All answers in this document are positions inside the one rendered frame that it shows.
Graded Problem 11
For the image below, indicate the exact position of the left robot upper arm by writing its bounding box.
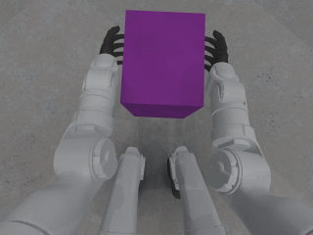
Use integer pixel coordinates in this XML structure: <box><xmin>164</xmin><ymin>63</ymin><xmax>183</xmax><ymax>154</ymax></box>
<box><xmin>0</xmin><ymin>135</ymin><xmax>118</xmax><ymax>235</ymax></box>

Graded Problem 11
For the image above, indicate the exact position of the carton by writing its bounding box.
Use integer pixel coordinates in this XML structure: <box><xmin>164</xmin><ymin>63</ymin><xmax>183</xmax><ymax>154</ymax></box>
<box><xmin>120</xmin><ymin>10</ymin><xmax>205</xmax><ymax>118</ymax></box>

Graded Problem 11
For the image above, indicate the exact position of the right robot forearm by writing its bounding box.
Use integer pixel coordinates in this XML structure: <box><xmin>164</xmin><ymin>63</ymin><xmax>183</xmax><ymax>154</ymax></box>
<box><xmin>204</xmin><ymin>62</ymin><xmax>265</xmax><ymax>160</ymax></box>

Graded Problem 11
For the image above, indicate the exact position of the right robot hand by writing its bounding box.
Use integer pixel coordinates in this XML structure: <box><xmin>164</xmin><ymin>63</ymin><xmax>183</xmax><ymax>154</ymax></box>
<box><xmin>204</xmin><ymin>30</ymin><xmax>229</xmax><ymax>72</ymax></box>

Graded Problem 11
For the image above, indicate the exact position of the robot right foot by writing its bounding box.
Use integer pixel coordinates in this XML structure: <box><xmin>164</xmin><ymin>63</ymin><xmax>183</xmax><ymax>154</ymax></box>
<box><xmin>167</xmin><ymin>156</ymin><xmax>181</xmax><ymax>199</ymax></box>

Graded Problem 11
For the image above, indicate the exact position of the left robot hand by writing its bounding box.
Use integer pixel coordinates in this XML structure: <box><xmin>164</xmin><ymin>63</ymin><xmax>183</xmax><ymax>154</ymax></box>
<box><xmin>99</xmin><ymin>25</ymin><xmax>124</xmax><ymax>65</ymax></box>

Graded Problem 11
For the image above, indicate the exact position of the right robot upper arm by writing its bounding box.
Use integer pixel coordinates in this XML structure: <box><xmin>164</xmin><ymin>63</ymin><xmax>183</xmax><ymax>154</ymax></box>
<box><xmin>206</xmin><ymin>148</ymin><xmax>313</xmax><ymax>235</ymax></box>

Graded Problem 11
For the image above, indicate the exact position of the left robot forearm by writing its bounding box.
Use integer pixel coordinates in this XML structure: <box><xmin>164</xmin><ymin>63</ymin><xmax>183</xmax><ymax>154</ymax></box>
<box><xmin>53</xmin><ymin>53</ymin><xmax>119</xmax><ymax>168</ymax></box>

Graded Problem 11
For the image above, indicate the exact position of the robot right shin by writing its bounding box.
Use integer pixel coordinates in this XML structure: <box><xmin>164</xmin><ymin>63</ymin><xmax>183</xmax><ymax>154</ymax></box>
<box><xmin>173</xmin><ymin>146</ymin><xmax>197</xmax><ymax>190</ymax></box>

